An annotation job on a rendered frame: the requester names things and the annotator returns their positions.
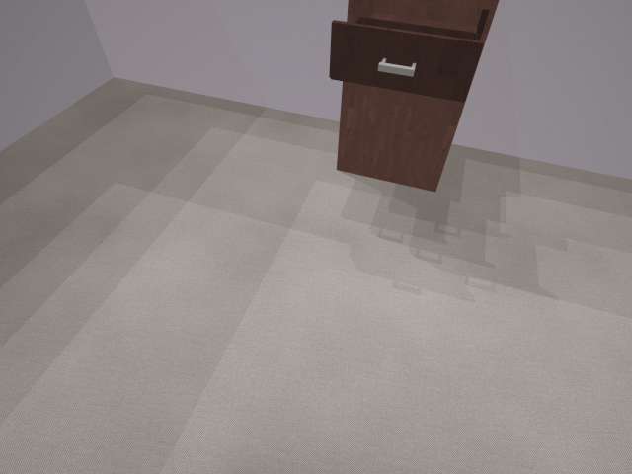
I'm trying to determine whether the handle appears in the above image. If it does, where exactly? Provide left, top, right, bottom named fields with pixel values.
left=377, top=58, right=416, bottom=77

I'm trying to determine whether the cabinet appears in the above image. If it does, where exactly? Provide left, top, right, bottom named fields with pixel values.
left=337, top=0, right=499, bottom=192

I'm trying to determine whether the drawer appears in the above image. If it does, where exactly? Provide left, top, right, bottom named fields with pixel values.
left=329, top=17, right=484, bottom=103

